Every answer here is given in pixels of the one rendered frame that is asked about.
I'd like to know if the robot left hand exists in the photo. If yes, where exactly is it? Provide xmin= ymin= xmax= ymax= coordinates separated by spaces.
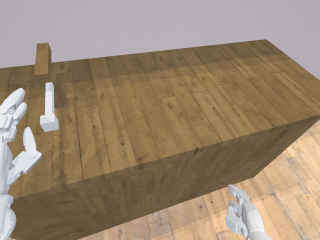
xmin=0 ymin=88 xmax=42 ymax=195

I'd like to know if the robot right hand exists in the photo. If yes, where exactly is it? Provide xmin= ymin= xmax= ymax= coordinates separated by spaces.
xmin=225 ymin=184 xmax=266 ymax=239

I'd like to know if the counter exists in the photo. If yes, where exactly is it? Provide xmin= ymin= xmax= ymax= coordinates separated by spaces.
xmin=0 ymin=39 xmax=320 ymax=240

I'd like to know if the robot left forearm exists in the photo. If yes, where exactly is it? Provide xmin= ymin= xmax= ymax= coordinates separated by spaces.
xmin=0 ymin=194 xmax=16 ymax=240

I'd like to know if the tap lever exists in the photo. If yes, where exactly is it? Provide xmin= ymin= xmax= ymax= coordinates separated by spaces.
xmin=40 ymin=82 xmax=59 ymax=132

